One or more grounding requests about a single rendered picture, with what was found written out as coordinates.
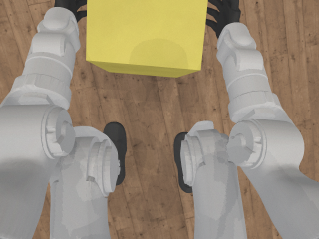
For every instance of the robot left upper arm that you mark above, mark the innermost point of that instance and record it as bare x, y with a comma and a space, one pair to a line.
32, 139

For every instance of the left robot foot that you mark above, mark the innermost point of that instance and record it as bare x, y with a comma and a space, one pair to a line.
116, 133

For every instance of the robot right hand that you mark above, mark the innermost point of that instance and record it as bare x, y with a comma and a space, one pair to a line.
228, 13

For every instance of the robot left hand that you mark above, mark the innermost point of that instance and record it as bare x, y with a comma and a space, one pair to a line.
73, 6

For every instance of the carton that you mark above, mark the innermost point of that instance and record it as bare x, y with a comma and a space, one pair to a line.
146, 37

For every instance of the robot right upper arm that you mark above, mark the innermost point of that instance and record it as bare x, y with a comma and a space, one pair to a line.
269, 152

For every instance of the robot foot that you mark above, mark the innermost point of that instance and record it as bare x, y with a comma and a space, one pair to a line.
177, 158
116, 133

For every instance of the robot right forearm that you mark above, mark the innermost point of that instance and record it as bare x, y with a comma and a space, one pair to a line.
245, 77

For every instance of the right robot foot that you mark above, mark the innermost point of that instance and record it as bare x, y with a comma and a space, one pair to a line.
177, 158

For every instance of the robot left forearm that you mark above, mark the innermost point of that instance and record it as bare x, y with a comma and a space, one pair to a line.
50, 62

